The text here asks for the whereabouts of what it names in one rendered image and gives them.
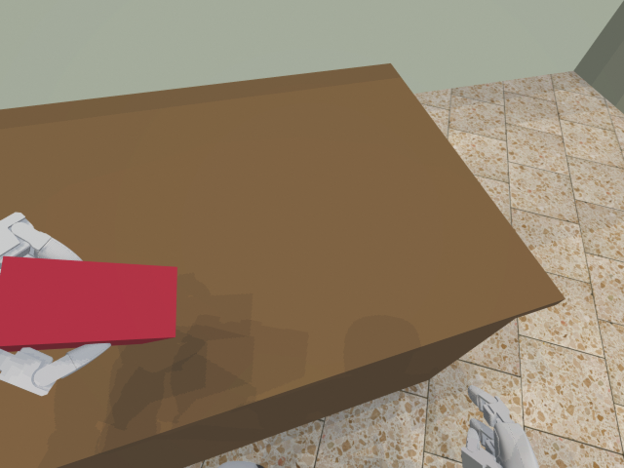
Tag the robot left hand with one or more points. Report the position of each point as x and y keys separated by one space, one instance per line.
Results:
x=30 y=369

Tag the robot right hand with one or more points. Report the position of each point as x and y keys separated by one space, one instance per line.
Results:
x=507 y=445

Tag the table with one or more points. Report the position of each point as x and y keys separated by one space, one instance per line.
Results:
x=331 y=248

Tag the sponge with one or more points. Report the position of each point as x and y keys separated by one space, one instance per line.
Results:
x=56 y=303

